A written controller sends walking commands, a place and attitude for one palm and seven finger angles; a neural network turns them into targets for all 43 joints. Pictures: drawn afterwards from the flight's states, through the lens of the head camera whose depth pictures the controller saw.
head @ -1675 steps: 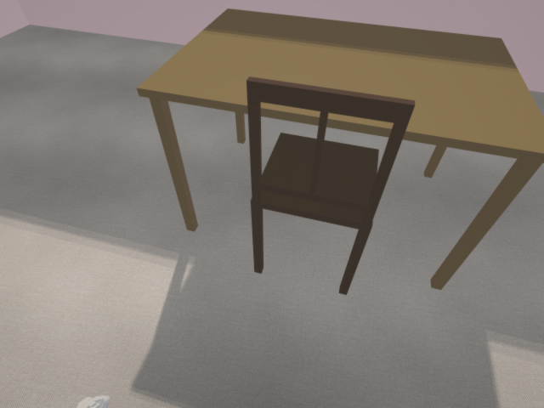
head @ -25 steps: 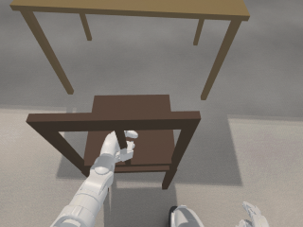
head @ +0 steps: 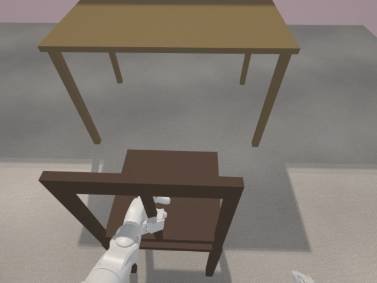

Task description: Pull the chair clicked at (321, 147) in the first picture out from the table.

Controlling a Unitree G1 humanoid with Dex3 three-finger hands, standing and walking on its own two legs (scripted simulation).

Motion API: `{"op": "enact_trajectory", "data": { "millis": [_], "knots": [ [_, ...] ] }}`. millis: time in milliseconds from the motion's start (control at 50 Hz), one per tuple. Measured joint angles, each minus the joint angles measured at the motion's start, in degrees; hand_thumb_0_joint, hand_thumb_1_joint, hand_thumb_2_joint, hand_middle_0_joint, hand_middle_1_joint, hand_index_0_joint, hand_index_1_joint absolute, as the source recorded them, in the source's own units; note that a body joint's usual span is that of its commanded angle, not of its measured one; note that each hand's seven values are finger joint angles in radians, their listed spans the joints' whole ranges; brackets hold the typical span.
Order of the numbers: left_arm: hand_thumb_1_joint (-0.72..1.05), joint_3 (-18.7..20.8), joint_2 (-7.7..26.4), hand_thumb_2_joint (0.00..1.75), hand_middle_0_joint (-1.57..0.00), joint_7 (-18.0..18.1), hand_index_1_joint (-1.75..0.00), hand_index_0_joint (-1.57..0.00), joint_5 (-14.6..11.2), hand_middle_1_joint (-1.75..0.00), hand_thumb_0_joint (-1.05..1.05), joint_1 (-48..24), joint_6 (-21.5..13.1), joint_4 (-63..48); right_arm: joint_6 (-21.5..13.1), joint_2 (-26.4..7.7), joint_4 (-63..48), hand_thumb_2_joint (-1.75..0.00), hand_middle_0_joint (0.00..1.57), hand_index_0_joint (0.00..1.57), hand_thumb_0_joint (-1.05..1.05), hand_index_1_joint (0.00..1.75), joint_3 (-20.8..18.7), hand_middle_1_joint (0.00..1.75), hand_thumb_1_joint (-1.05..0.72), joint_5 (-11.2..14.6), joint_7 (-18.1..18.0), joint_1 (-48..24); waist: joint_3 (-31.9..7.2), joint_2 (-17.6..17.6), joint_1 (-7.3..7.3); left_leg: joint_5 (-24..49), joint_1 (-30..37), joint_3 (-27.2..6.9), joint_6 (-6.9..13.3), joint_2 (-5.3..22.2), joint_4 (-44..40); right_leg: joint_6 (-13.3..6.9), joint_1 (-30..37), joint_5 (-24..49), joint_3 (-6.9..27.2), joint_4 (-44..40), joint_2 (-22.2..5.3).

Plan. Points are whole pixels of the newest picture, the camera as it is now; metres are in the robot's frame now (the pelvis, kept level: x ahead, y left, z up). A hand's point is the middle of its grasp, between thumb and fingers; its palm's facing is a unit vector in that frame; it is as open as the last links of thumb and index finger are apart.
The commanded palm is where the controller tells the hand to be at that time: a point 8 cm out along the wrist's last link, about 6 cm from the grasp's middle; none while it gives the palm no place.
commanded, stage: stop walking, hand still on the chair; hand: left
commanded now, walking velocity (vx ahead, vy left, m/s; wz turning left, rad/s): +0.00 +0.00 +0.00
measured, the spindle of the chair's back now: (153, 217) +0.29 +0.10 -0.09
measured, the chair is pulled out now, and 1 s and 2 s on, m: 0.67 0.67 0.67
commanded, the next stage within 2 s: open the thumb and straighten the fingers in 0.26 s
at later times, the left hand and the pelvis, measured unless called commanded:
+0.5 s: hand (158, 219) +0.28 +0.08 -0.07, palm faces -0.12 -0.99 -0.05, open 5.7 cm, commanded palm +0.26 +0.14 -0.05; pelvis -0.01 +0.00 +0.00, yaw +1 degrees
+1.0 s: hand (149, 208) +0.30 +0.11 -0.07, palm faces -0.10 -0.99 -0.10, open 16.3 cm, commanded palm +0.28 +0.16 -0.05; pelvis +0.00 +0.01 -0.03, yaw +2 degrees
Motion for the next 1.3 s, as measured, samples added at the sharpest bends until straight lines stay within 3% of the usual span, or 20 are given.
{"op": "enact_trajectory", "data": {
  "millis": [360,440,540,660,760,880,980,1080,1200,1300],
  "knots": [
    [0.74,-0.4,-0.8,0.87,-0.34,0.5,-1.44,-0.49,-0.3,-1.29,0.04,-0.9,-1.2,1.6,1.0,2.0,0.4,-0.9,0.2,0.2,0.0,0.3,1.2,0.29,-0.91,0.3,-0.5,-0.5,-0.4,0.3,0.43,0.9,-0.4,0.5,0.4,-0.6,-1.3,0.4,-0.8,0.7,0.5,-0.7,-0.5],
    [0.7,0.4,0.3,0.85,-0.35,-0.6,-1.44,-0.49,-1.6,-1.31,0.04,0.4,-0.3,-1.2,-0.1,2.0,0.5,-0.9,0.2,0.2,0.0,0.3,1.4,0.29,-0.91,1.3,1.5,-0.7,-1.7,-0.7,-1.38,0.5,-3.8,-0.6,0.5,-1.0,0.6,0.4,-3.7,-0.1,-0.4,1.3,-1.1],
    [0.49,1.4,2.6,0.74,-0.41,-1.4,-1.44,-0.49,-1.4,-1.38,0.02,1.8,0.5,-7.2,-2.6,0.8,-1.2,-0.9,0.2,0.2,0.0,0.3,0.7,0.3,-0.91,1.2,4.0,0.0,-2.9,-2.2,-2.3,-1.0,-9.4,-1.2,0.5,-0.9,5.2,0.2,-8.7,-1.3,-0.9,5.0,-1.3],
    [0.02,2.6,3.9,0.49,-0.45,-2.0,-1.4,-0.48,-1.1,-1.38,0.01,0.8,3.6,-9.8,-3.6,-2.1,-2.7,-0.9,0.2,0.2,0.0,0.3,-0.4,0.29,-0.91,1.0,5.1,1.0,-4.4,-0.7,-2.59,-2.8,-14.4,-1.3,0.9,-1.1,9.7,0.5,-13.4,-2.6,-0.8,8.7,-1.8],
    [-0.3,2.7,4.3,0.32,-0.41,-2.7,-1.22,-0.41,-2.7,-1.21,0.0,0.2,6.8,-11.1,-4.2,-2.7,-3.9,-0.9,0.2,0.2,0.0,0.3,-0.8,0.29,-0.91,1.1,5.1,2.0,-5.5,0.5,-2.44,-4.1,-17.3,-1.2,1.2,-1.5,12.4,0.8,-16.3,-3.9,-0.5,11.5,-2.3],
    [-0.47,1.3,2.3,0.24,-0.29,-3.4,-0.87,-0.29,-2.9,-0.87,0.0,1.8,8.5,-14.5,-5.0,-1.8,-4.6,-0.9,0.2,0.2,0.01,0.3,-0.2,0.29,-0.91,0.9,4.9,2.5,-6.8,1.1,-2.1,-5.7,-19.1,-1.2,1.3,-1.8,14.7,1.1,-18.4,-5.6,-0.3,14.1,-2.7],
    [-0.52,4.4,3.3,0.21,-0.19,-3.0,-0.53,-0.18,-1.4,-0.54,-0.01,1.4,9.9,-15.7,-4.4,-0.5,-5.6,-0.9,0.2,0.2,0.01,0.3,0.9,0.29,-0.91,0.4,4.3,1.8,-6.7,0.1,-2.35,-6.5,-19.8,-1.0,1.1,-1.6,15.9,0.9,-19.4,-6.7,-0.1,15.8,-2.6],
    [-0.53,4.9,5.3,0.2,-0.08,-3.7,-0.24,-0.08,-2.2,-0.25,-0.01,2.5,11.7,-18.5,-4.7,-0.8,-6.8,-0.9,0.2,0.2,0.01,0.3,0.7,0.29,-0.91,0.6,4.3,2.4,-7.3,0.8,-2.03,-7.2,-20.6,-1.8,0.9,-1.2,16.6,0.7,-19.7,-7.2,-0.8,15.9,-2.4],
    [-0.54,2.6,4.5,0.2,-0.02,-5.4,-0.08,-0.02,-3.2,-0.08,-0.01,5.8,14.1,-22.4,-5.1,-2.1,-7.2,-0.9,0.2,0.2,0.01,0.3,0.2,0.29,-0.91,0.8,3.9,2.1,-8.2,1.6,-1.8,-8.1,-21.5,-2.5,1.0,-1.4,17.7,0.9,-20.0,-8.2,-1.5,16.7,-2.7],
    [-0.54,4.9,5.1,0.2,-0.01,-5.3,-0.03,-0.01,-2.2,-0.03,-0.01,6.6,14.1,-23.6,-4.7,-1.8,-7.8,-0.9,0.2,0.2,0.01,0.3,0.4,0.29,-0.91,0.4,3.2,1.0,-7.7,0.2,-2.01,-8.6,-21.8,-2.5,0.8,-1.4,18.5,0.7,-20.6,-8.9,-1.5,17.9,-2.7]
  ]
}}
